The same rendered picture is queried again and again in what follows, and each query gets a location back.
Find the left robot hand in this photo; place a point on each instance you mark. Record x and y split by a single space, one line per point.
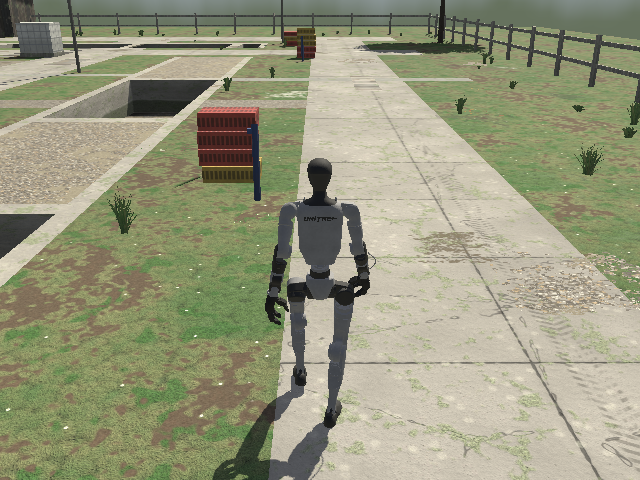
269 308

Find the robot right forearm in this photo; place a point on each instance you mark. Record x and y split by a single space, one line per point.
362 264

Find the right robot hand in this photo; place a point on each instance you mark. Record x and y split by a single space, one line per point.
356 281

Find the robot head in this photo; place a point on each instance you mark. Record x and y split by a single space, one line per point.
319 174

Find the robot left forearm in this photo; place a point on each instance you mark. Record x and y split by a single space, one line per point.
277 274

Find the right robot foot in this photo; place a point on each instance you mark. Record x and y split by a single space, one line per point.
330 419

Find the robot right upper arm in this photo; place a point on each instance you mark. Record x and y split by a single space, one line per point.
351 212

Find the robot left upper arm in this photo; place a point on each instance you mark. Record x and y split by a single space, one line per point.
288 211

